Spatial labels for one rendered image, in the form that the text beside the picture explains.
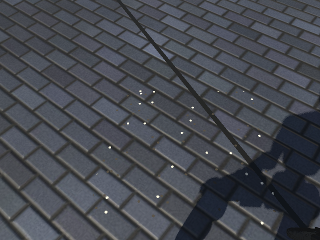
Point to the robot right hand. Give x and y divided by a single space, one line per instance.
300 233

